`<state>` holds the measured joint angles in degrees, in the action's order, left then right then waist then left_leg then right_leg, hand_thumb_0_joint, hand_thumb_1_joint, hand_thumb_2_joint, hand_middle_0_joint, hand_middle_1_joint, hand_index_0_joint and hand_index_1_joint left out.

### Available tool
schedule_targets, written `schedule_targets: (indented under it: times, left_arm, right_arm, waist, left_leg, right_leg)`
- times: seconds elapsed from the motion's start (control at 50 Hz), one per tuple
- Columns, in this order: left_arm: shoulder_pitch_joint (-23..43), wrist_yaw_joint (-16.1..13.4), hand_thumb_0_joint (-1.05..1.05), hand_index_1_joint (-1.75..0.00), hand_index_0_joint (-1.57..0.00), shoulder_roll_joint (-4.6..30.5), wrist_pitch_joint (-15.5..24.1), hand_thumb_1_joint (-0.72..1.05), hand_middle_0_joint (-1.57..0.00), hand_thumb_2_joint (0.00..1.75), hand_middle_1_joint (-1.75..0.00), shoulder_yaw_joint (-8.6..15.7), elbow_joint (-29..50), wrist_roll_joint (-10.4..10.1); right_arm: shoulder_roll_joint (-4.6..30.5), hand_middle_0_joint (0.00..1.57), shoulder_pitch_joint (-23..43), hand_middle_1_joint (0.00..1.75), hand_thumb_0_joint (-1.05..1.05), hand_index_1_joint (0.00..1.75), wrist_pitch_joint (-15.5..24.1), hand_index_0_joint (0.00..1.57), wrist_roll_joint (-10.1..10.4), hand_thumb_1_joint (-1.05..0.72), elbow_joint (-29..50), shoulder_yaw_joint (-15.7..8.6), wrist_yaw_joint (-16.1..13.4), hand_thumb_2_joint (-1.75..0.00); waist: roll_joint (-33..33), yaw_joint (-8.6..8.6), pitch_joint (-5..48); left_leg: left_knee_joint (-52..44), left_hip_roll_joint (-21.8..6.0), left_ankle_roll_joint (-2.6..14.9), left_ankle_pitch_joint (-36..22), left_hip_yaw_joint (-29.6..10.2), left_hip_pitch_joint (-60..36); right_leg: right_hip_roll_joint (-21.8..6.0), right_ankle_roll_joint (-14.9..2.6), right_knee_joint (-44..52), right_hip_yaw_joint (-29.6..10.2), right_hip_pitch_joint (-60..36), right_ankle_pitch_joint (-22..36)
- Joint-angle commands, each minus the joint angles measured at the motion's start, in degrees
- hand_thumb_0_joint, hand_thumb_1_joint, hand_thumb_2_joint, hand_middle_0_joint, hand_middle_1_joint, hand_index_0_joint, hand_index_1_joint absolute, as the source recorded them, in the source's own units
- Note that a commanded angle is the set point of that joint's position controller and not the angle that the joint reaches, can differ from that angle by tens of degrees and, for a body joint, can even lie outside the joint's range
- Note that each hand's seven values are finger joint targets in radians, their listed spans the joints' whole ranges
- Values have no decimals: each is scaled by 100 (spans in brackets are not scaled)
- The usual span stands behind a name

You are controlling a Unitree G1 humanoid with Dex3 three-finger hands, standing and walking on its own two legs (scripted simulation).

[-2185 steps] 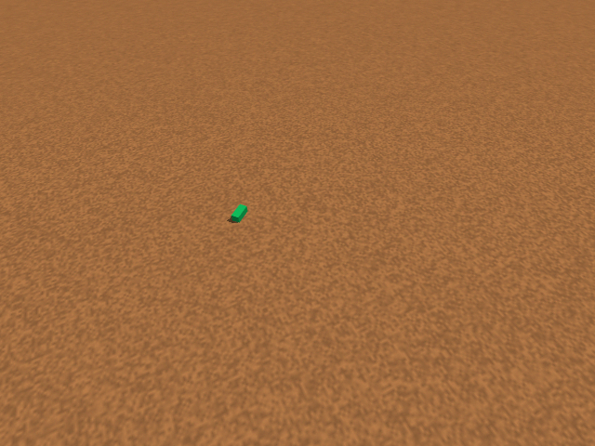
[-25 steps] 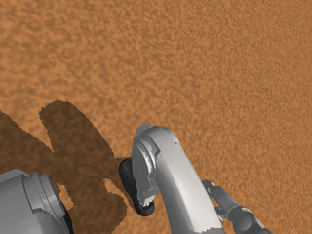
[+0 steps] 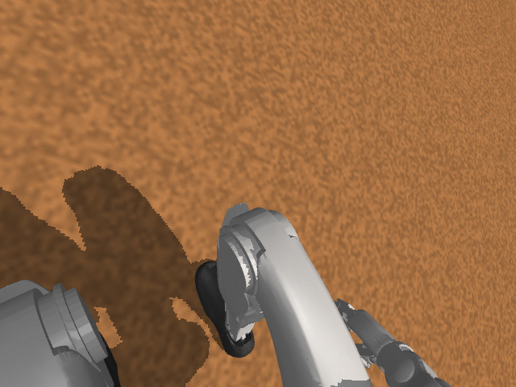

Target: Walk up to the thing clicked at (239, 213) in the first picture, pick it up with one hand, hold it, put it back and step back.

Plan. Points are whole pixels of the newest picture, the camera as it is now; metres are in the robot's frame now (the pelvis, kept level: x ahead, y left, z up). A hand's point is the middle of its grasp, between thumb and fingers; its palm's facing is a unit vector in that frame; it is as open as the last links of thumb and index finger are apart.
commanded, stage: rest palm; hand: left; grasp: from above
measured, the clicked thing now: out of the picture +0.54 +0.46 -0.30
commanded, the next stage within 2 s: approach in 0.70 s
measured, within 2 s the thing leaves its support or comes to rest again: neither
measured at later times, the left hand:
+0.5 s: hand out of the picture +0.47 +0.39 -0.20, palm faces -0.42 -0.12 -0.90, open 12.3 cm
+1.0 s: hand out of the picture +0.48 +0.40 -0.19, palm faces -0.37 -0.10 -0.92, open 12.6 cm
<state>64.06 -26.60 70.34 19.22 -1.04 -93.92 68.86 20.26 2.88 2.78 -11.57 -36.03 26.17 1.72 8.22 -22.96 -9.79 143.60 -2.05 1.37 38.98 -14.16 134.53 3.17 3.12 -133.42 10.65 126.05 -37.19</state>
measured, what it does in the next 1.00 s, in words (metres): stands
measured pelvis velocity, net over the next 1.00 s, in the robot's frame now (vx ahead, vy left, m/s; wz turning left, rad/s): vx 0.00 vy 0.00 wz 0.00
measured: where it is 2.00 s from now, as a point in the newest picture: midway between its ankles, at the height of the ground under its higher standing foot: (174, 359)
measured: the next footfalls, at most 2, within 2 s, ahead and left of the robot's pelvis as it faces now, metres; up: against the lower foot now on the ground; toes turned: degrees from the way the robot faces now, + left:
none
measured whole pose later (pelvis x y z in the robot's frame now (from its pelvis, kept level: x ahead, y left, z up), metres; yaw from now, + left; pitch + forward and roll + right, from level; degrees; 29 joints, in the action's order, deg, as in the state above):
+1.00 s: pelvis +0.00 +0.00 +0.00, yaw +0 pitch +28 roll -15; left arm 63.9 -25.4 69.2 16.9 0.2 -90.8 68.5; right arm 20.3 2.0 3.0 -10.5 -35.6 25.3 1.6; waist 7.6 -22.5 -8.7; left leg 143.3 -1.9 1.5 39.1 -13.7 134.7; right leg 2.9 3.0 -133.3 10.3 126.2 -37.5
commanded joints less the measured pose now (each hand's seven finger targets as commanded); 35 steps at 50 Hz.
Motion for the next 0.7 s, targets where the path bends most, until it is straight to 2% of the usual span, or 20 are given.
schedule_targets:
  times: [0.0,0.06,0.08,0.1,0.14,0.2,0.22,0.26,0.3,0.36,0.4,0.44,0.48,0.58,0.66,0.68]
  left_arm:
    - [1406,-251,0,-73,-37,1547,-87,-19,-37,68,-73,123,663,-201]
    - [1372,-239,0,-75,-37,1474,-153,-19,-36,68,-76,52,570,-231]
    - [1439,-223,0,-75,-36,1514,-172,-19,-35,68,-76,76,750,-230]
    - [1413,-214,0,-76,-36,1545,-191,-19,-35,68,-77,84,646,-228]
    - [1380,-195,0,-74,-37,1504,-209,-19,-37,68,-74,55,585,-279]
    - [1420,-126,0,-78,-35,1469,-234,-20,-33,68,-79,52,711,-333]
    - [1423,-96,0,-79,-34,1529,-239,-22,-32,70,-80,80,759,-320]
    - [1401,-32,0,-77,-35,1484,-255,-22,-34,69,-78,39,797,-286]
    - [1403,-34,0,-78,-34,1617,-243,-22,-33,70,-79,157,771,-337]
    - [1418,16,0,-80,-33,1470,-201,-23,-31,70,-82,64,739,-304]
    - [1432,47,0,-81,-32,1437,-175,-25,-30,72,-82,11,715,-319]
    - [1412,58,0,-80,-32,1527,-142,-24,-31,71,-81,71,764,-349]
    - [1360,81,0,-78,-34,1613,-112,-23,-33,71,-79,86,780,-286]
    - [1391,51,0,-81,-30,1544,-36,-26,-29,73,-82,70,850,-327]
    - [1394,-9,0,-81,-30,1574,-1,-27,-30,75,-81,130,860,-293]
    - [1345,-6,0,-81,-30,1555,-4,-28,-29,75,-81,83,842,-254]
  right_arm:
    - [1927,20,-765,30,0,30,43,20,31,-91,-31,-572,-98,-90]
    - [1920,20,-798,30,0,30,73,20,66,-91,-45,-586,-112,-90]
    - [1925,20,-834,30,0,30,86,20,57,-90,-72,-565,-112,-90]
    - [1900,20,-834,30,0,30,90,20,63,-91,-86,-572,-120,-90]
    - [1918,20,-818,30,0,30,98,20,71,-91,-35,-575,-124,-90]
    - [1921,20,-822,30,0,30,103,20,113,-91,-26,-591,-120,-90]
    - [1912,20,-822,30,0,30,112,20,109,-91,-48,-587,-120,-90]
    - [1910,20,-832,30,0,30,106,20,125,-91,2,-603,-121,-90]
    - [1916,20,-817,30,0,30,90,20,121,-91,-5,-588,-108,-90]
    - [1907,20,-863,30,0,30,54,20,109,-91,-33,-588,-96,-90]
    - [1899,20,-871,30,0,30,51,20,113,-91,-18,-587,-94,-90]
    - [1911,20,-840,30,0,30,49,20,110,-91,-1,-576,-93,-90]
    - [1911,20,-807,30,0,30,20,20,78,-91,-17,-560,-96,-90]
    - [1908,20,-829,30,0,30,-5,20,69,-90,-13,-560,-90,-90]
    - [1911,20,-787,30,0,30,-13,20,56,-90,-32,-575,-93,-90]
    - [1899,20,-786,30,0,30,-1,20,55,-91,-14,-563,-90,-90]
  waist:
    - [-3483,-288,3876]
    - [-3358,-268,3759]
    - [-3450,-313,3777]
    - [-3440,-250,3799]
    - [-3345,-297,3842]
    - [-3416,-274,3788]
    - [-3551,-243,3804]
    - [-3417,-268,3854]
    - [-3485,-224,3934]
    - [-3559,-292,3853]
    - [-3458,-291,3784]
    - [-3382,-248,3767]
    - [-3474,-225,3874]
    - [-3419,-268,3830]
    - [-3507,-249,3763]
    - [-3594,-244,3802]
  left_leg:
    - [-1473,-184,-87,-1241,363,-3263]
    - [-1418,-159,-43,-1127,427,-3058]
    - [-1443,-174,-63,-1265,403,-3179]
    - [-1427,-169,-58,-1242,424,-3153]
    - [-1448,-163,-47,-1175,441,-3097]
    - [-1440,-158,-64,-1212,398,-3145]
    - [-1468,-162,-79,-1300,400,-3223]
    - [-1450,-165,-59,-1254,408,-3196]
    - [-1468,-172,-84,-1433,380,-3263]
    - [-1490,-181,-89,-1506,328,-3363]
    - [-1443,-158,-58,-1299,386,-3208]
    - [-1445,-152,-51,-1254,386,-3141]
    - [-1426,-180,-54,-1416,383,-3346]
    - [-1415,-165,-39,-1441,370,-3337]
    - [-1488,-194,-94,-1387,323,-3352]
    - [-1474,-178,-79,-1387,356,-3416]
  right_leg:
    - [141,-433,1053,398,-1789,1412]
    - [155,-423,1076,348,-1832,1386]
    - [129,-418,1056,346,-1814,1473]
    - [142,-423,1062,327,-1834,1458]
    - [149,-410,1115,333,-2006,1431]
    - [145,-437,1040,361,-1760,1398]
    - [127,-440,1033,339,-1802,1454]
    - [145,-434,1057,337,-1831,1418]
    - [131,-426,1035,358,-1896,1537]
    - [138,-436,1013,390,-1794,1540]
    - [154,-444,1054,364,-1793,1411]
    - [144,-434,1068,358,-1834,1399]
    - [152,-420,1080,357,-1869,1483]
    - [142,-419,1078,351,-1808,1492]
    - [112,-435,1040,379,-1676,1436]
    - [124,-439,1050,341,-1727,1448]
